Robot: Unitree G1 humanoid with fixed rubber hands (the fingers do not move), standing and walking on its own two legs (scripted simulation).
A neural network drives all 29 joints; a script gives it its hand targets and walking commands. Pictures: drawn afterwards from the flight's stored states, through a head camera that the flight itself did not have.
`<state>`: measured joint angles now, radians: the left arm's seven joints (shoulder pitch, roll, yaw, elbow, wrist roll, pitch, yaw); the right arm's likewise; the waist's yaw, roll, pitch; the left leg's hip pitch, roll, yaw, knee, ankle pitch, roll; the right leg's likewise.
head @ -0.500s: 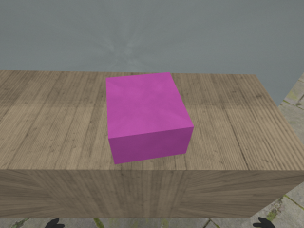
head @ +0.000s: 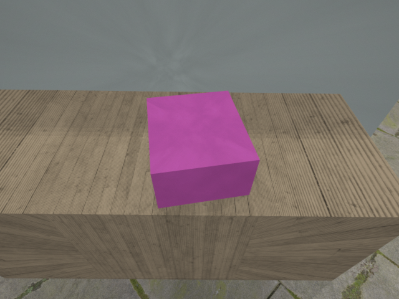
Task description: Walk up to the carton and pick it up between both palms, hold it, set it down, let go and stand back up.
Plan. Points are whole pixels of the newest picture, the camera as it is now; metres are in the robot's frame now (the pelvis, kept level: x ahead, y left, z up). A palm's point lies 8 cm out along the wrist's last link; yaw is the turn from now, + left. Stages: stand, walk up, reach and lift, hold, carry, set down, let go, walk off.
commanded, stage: stand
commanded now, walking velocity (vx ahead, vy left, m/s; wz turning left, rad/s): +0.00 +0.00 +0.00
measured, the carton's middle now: (196, 144) +0.56 +0.01 -0.07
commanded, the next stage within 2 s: none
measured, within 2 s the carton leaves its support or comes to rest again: neither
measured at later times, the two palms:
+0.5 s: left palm out of the picture +0.07 +0.30 -0.12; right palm out of the picture +0.07 -0.31 -0.11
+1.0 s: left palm out of the picture +0.08 +0.30 -0.12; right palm out of the picture +0.07 -0.31 -0.11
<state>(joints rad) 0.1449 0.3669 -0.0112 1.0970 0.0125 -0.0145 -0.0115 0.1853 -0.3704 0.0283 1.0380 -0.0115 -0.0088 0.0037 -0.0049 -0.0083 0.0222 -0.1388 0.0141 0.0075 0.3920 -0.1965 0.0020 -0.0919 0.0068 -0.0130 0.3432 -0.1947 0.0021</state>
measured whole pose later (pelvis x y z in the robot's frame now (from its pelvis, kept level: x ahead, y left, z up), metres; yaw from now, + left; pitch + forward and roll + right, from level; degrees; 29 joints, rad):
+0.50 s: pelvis +0.00 +0.00 +0.00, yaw +0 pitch -3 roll -1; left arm 0.12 0.37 -0.02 1.12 0.01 -0.01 -0.01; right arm 0.15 -0.38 0.03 1.08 -0.01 -0.01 0.00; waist 0.00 -0.01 0.04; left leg -0.14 0.01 0.00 0.36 -0.18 0.00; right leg -0.09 0.00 -0.01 0.32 -0.18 0.01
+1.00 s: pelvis +0.00 +0.00 +0.00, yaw +0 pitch -3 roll +0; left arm 0.11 0.37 -0.02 1.12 0.01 -0.01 -0.01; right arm 0.14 -0.38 0.02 1.09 -0.01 -0.01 0.00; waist -0.01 0.00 0.04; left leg -0.12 0.01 0.00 0.34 -0.18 -0.01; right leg -0.08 0.00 -0.02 0.31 -0.19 0.00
